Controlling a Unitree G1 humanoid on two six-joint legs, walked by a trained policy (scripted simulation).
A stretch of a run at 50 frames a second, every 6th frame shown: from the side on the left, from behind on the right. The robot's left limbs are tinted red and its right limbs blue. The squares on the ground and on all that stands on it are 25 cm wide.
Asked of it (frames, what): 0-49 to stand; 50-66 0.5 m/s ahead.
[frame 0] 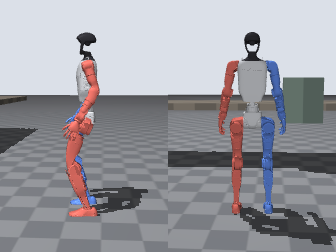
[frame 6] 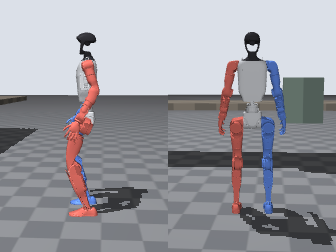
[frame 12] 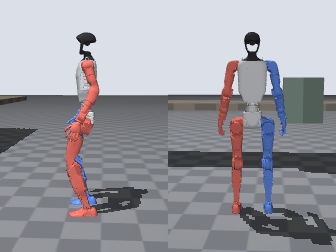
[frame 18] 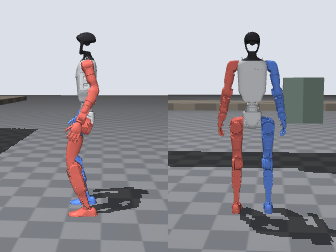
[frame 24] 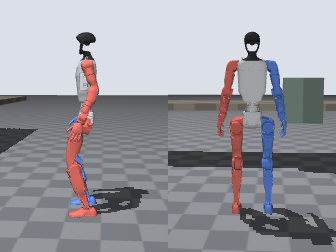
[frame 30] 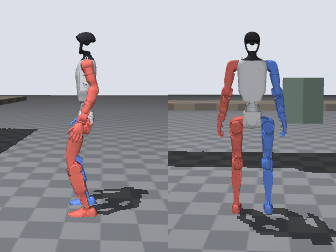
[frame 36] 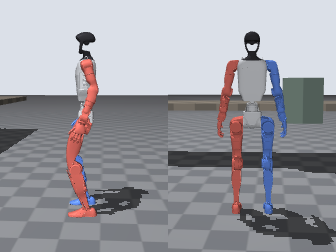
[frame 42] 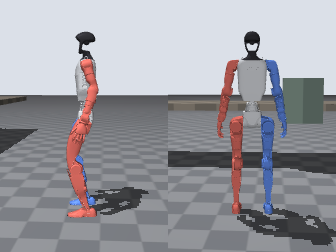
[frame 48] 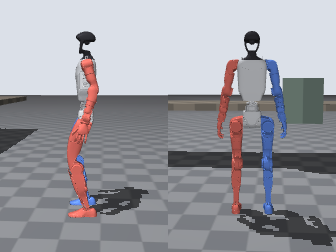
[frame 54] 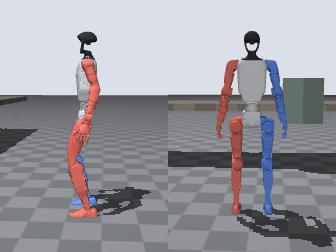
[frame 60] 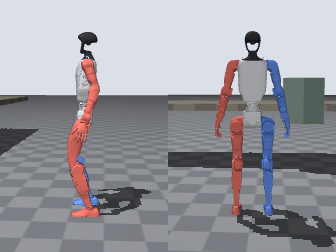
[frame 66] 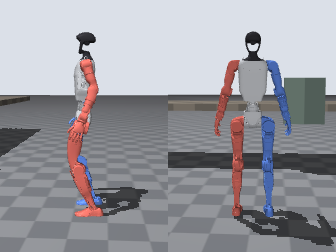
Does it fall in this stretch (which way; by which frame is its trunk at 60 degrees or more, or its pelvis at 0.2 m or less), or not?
no
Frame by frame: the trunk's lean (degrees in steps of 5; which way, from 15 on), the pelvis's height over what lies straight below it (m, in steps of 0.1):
0: 0, 0.8
6: 0, 0.8
12: 0, 0.8
18: 0, 0.8
24: 0, 0.8
30: 0, 0.8
36: 0, 0.8
42: 0, 0.8
48: 0, 0.8
54: 0, 0.8
60: 5, 0.8
66: 5, 0.8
